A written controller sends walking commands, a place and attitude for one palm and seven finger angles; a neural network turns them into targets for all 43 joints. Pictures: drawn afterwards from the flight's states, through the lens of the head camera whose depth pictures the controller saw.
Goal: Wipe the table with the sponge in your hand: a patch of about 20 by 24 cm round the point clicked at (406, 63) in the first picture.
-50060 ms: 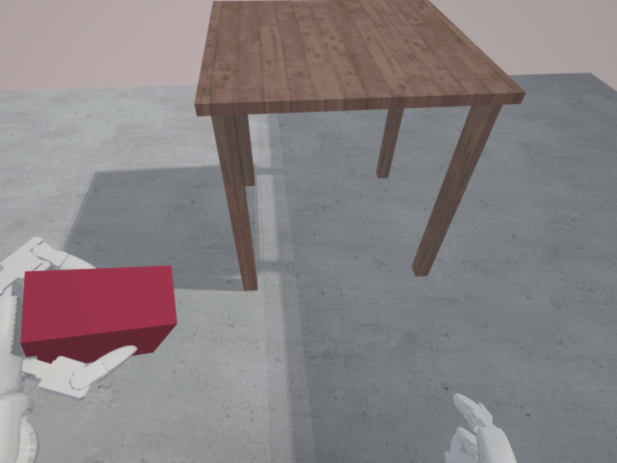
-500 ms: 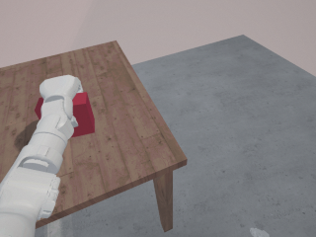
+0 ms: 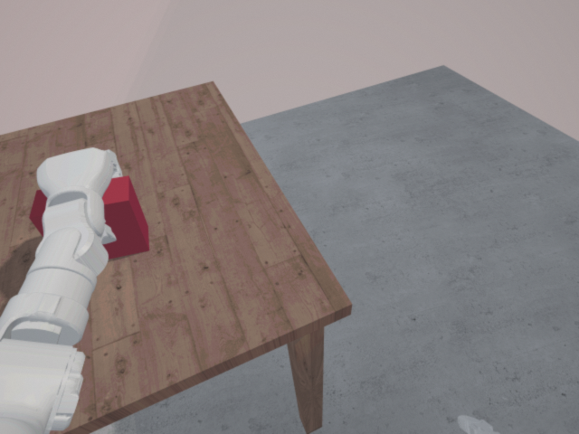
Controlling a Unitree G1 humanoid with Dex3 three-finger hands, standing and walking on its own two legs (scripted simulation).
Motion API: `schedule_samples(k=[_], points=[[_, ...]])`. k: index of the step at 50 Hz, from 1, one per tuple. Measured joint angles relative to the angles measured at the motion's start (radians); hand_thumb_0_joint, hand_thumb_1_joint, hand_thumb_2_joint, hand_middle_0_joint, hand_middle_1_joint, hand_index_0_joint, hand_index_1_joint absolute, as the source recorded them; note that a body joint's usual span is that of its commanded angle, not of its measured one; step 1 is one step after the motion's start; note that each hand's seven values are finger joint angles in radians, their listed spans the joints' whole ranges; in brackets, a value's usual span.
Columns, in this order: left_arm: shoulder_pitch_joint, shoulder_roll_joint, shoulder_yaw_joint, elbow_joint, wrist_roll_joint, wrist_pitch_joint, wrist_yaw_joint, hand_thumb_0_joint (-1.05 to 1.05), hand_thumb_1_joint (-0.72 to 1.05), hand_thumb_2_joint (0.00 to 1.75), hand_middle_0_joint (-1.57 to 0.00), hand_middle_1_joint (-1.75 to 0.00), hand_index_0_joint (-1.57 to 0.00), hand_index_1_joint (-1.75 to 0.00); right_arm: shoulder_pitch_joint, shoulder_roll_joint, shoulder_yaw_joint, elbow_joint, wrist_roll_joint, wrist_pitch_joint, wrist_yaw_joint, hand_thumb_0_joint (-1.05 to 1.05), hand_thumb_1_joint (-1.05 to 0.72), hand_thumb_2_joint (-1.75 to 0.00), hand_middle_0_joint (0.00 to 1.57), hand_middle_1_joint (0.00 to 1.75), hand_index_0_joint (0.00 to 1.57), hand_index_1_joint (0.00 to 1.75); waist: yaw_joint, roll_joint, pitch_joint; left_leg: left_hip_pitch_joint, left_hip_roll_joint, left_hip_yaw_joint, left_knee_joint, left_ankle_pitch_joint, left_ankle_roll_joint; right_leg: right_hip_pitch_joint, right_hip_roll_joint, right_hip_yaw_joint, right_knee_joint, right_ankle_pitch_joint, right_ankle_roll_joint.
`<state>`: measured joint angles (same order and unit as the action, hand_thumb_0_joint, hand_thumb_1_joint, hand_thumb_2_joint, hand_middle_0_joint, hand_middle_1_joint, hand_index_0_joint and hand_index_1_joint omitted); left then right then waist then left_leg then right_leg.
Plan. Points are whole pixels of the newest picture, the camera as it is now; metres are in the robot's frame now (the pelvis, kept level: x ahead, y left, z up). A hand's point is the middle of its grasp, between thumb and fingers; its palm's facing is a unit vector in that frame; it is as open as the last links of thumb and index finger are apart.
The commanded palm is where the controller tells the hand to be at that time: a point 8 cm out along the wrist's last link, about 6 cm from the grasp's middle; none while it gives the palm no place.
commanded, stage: slide back across to the first lane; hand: left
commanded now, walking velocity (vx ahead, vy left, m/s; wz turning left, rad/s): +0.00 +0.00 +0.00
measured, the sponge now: (101, 230) +0.39 +0.32 +0.08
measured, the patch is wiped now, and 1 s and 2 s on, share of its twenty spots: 0.95 0.95 0.95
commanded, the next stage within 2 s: wipe back along the first lane in 0.24 s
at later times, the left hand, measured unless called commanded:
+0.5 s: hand (56, 216) +0.37 +0.35 +0.13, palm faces -0.01 +0.00 -1.00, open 10.1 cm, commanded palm +0.34 +0.35 +0.18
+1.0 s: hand (51, 248) +0.32 +0.34 +0.13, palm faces +0.05 -0.03 -1.00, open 10.0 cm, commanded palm +0.29 +0.32 +0.16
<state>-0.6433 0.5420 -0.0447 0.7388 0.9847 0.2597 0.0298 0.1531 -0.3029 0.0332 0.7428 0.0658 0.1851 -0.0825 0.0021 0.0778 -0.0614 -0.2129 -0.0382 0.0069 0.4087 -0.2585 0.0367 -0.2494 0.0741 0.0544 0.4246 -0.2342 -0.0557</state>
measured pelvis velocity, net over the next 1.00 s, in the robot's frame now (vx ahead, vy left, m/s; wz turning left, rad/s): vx -0.01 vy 0.04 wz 0.04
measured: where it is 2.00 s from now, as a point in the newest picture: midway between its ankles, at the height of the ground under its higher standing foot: outside the picture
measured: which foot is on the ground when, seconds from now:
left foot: down 0.00-1.00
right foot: down 0.00-1.00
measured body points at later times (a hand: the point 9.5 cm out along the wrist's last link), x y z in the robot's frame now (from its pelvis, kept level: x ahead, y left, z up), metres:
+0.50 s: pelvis +0.01 +0.03 +0.00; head +0.04 +0.00 +0.45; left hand +0.37 +0.35 +0.18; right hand +0.20 -0.21 -0.12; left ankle -0.03 +0.10 -0.74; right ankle -0.01 -0.09 -0.74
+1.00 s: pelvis -0.01 +0.04 +0.00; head -0.01 +0.01 +0.45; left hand +0.31 +0.33 +0.18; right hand +0.21 -0.18 -0.10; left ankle -0.03 +0.10 -0.74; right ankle -0.01 -0.09 -0.74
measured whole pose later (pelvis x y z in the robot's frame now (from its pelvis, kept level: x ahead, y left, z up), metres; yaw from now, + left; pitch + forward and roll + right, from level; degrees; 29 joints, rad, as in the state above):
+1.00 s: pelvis -0.01 +0.04 +0.00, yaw +2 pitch +1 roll -1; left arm -0.38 0.49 -0.13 0.27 0.96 0.42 -0.04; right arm 0.05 -0.29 0.07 0.67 0.05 0.16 -0.05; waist 0.09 0.08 -0.03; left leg -0.15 -0.09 -0.02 0.37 -0.22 0.08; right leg -0.17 0.02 0.03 0.37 -0.21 -0.02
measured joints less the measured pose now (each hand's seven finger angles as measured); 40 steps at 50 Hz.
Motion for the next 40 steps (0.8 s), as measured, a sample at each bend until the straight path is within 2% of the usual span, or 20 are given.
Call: schedule_samples(k=[6,12,17,21,25,30,35,40], points=[[0.027,0.037,0.003,-0.051,-0.037,0.018,-0.065,0.01,-0.54,1.05,-0.74,-1.34,-0.77,-1.40,-0.033,-0.004,0.001,-0.016,0.000,-0.011,-0.010,0.01,-0.91,-0.90,0.20,0.30,0.20,0.30,0.016,0.003,0.018,0.020,-0.009,-0.015,-0.016,0.004,0.008,0.029,-0.010,-0.013,-0.024,0.002,0.008],[0.024,0.067,0.003,-0.085,-0.023,-0.029,-0.122,0.00,-0.54,1.05,-0.74,-1.34,-0.76,-1.41,-0.051,-0.003,0.001,-0.031,-0.007,-0.020,-0.016,0.01,-0.91,-0.90,0.20,0.30,0.20,0.30,0.032,-0.013,0.024,0.020,-0.015,-0.030,-0.015,0.001,0.014,0.041,-0.017,-0.027,-0.042,0.001,0.013],[0.056,0.075,0.012,-0.146,-0.016,-0.071,-0.129,0.00,-0.54,1.05,-0.74,-1.34,-0.76,-1.40,-0.051,-0.006,-0.007,-0.048,-0.011,-0.023,-0.008,0.01,-0.91,-0.90,0.20,0.30,0.20,0.30,0.042,-0.014,0.025,0.014,-0.022,-0.031,-0.015,-0.002,0.021,0.040,-0.024,-0.027,-0.049,0.001,0.021],[0.092,0.061,0.011,-0.206,-0.018,-0.071,-0.113,0.00,-0.53,1.05,-0.74,-1.35,-0.76,-1.41,-0.046,-0.007,-0.014,-0.052,-0.014,-0.022,0.004,0.01,-0.91,-0.90,0.20,0.30,0.20,0.30,0.049,-0.005,0.027,0.010,-0.030,-0.030,-0.020,0.002,0.028,0.036,-0.032,-0.026,-0.054,0.003,0.030],[0.160,0.040,0.021,-0.298,-0.038,-0.049,-0.086,0.00,-0.53,1.04,-0.73,-1.35,-0.75,-1.41,-0.040,-0.003,-0.019,-0.051,-0.017,-0.019,0.022,0.01,-0.91,-0.90,0.20,0.30,0.20,0.30,0.056,0.008,0.024,0.012,-0.039,-0.025,-0.029,0.009,0.034,0.037,-0.041,-0.020,-0.059,0.006,0.039],[0.225,0.002,0.007,-0.392,-0.063,0.018,-0.063,0.00,-0.52,1.04,-0.72,-1.36,-0.74,-1.42,-0.041,0.005,-0.014,-0.037,-0.014,-0.014,0.041,0.01,-0.91,-0.90,0.20,0.30,0.20,0.30,0.068,0.021,0.019,0.026,-0.049,-0.026,-0.037,0.013,0.044,0.049,-0.051,-0.021,-0.060,0.006,0.049],[0.234,-0.028,-0.035,-0.434,-0.052,0.096,-0.064,-0.01,-0.51,1.04,-0.71,-1.37,-0.74,-1.43,-0.063,0.015,0.003,-0.030,-0.012,-0.013,0.046,0.01,-0.91,-0.90,0.20,0.30,0.20,0.30,0.076,0.018,0.023,0.038,-0.056,-0.031,-0.044,0.025,0.049,0.060,-0.059,-0.027,-0.062,0.012,0.050],[0.242,-0.038,-0.061,-0.449,-0.044,0.131,-0.073,-0.01,-0.51,1.04,-0.71,-1.37,-0.73,-1.43,-0.090,0.023,0.021,-0.045,-0.011,-0.020,0.043,0.01,-0.91,-0.90,0.20,0.30,0.20,0.30,0.078,0.011,0.024,0.048,-0.056,-0.027,-0.046,0.033,0.050,0.068,-0.059,-0.024,-0.060,0.020,0.049]])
